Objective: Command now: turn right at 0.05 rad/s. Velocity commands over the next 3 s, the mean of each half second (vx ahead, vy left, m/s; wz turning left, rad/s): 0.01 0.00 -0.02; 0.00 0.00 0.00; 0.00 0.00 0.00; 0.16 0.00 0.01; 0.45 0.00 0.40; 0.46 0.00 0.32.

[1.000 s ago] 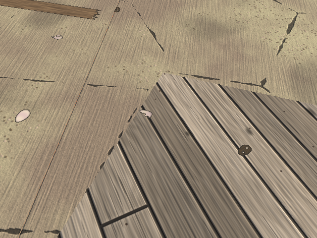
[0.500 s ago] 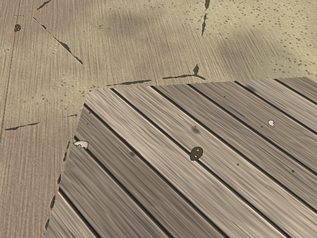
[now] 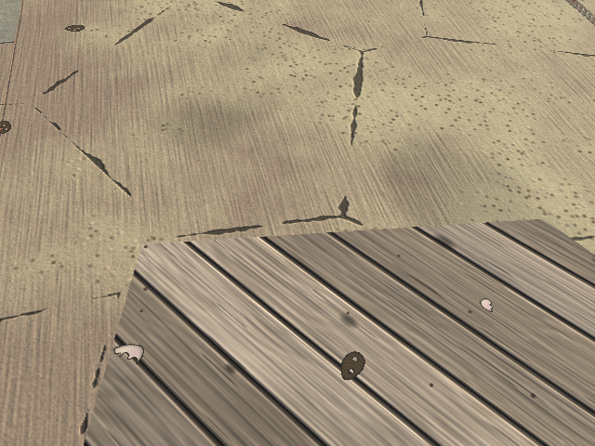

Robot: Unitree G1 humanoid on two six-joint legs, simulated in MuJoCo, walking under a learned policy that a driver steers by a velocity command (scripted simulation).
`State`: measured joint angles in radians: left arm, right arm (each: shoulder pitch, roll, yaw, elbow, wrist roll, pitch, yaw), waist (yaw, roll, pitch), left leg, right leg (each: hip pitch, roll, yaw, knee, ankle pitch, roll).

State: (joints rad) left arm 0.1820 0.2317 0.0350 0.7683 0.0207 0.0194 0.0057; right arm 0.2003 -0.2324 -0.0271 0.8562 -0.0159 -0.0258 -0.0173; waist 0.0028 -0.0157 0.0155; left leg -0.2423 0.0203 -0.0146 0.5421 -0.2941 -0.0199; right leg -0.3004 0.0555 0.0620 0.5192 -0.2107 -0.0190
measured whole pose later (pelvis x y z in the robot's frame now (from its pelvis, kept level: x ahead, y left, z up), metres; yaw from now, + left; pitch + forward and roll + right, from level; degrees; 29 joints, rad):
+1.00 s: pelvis +0.02 +0.03 +0.01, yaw +0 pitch -2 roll +0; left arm 0.17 0.22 0.04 1.12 0.00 0.02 0.04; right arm 0.25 -0.21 0.00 1.07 -0.01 -0.02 -0.03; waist 0.00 0.00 0.04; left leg -0.15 -0.02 0.01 0.46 -0.28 0.02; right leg -0.22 0.01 0.08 0.46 -0.22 0.02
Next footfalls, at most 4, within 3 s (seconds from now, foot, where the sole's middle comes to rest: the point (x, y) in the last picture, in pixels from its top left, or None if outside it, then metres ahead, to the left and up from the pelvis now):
1.98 right None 0.14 -0.12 -0.77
2.46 left None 0.47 0.12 -0.77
2.96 right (291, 324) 0.83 0.03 -0.77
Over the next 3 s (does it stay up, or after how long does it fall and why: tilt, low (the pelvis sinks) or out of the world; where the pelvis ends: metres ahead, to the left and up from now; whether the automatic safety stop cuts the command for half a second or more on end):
stays up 0.63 0.07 -0.01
